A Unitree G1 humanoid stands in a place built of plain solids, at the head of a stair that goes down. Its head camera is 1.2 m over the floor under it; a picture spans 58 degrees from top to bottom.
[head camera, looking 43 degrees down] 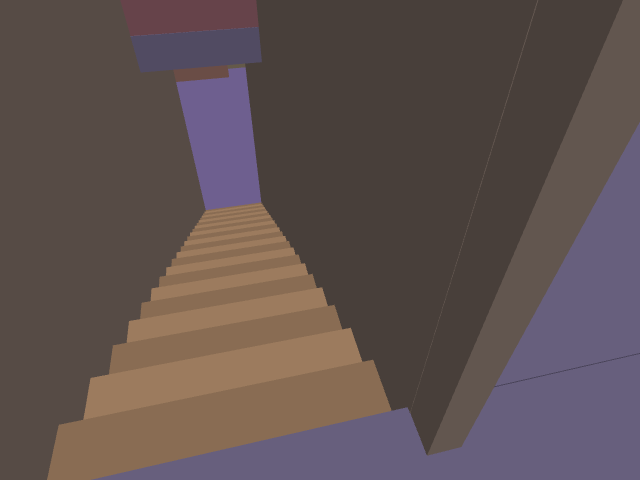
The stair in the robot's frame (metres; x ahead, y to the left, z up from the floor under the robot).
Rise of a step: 0.17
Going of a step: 0.27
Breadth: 1.06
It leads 13 degrees to the left of straight ahead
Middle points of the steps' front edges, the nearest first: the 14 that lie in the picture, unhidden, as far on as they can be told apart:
0.47 0.26 0.00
0.73 0.32 -0.17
0.99 0.38 -0.34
1.25 0.44 -0.51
1.51 0.50 -0.68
1.77 0.56 -0.85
2.03 0.62 -1.02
2.29 0.68 -1.20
2.55 0.74 -1.37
2.81 0.80 -1.54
3.07 0.86 -1.71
3.33 0.92 -1.88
3.59 0.98 -2.05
3.85 1.04 -2.22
